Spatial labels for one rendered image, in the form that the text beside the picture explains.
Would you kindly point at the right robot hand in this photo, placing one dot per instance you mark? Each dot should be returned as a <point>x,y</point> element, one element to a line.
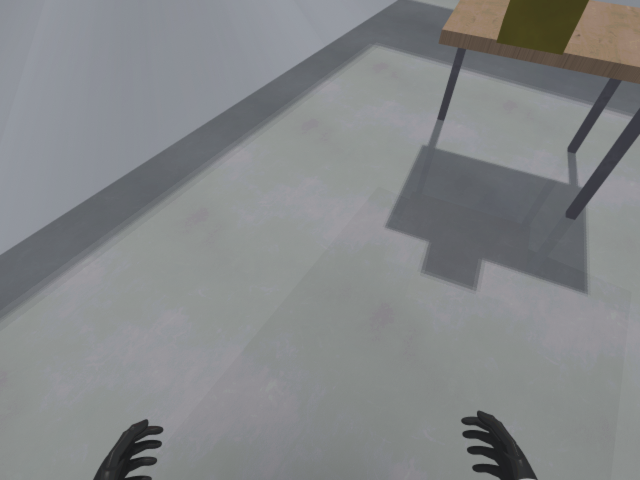
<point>513,465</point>

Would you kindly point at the carton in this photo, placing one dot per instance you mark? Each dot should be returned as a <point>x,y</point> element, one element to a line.
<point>543,25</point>

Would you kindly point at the table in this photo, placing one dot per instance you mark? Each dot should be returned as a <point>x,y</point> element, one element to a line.
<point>605,42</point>

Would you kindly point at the left robot hand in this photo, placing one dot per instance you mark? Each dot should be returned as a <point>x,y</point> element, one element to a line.
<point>117,464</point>

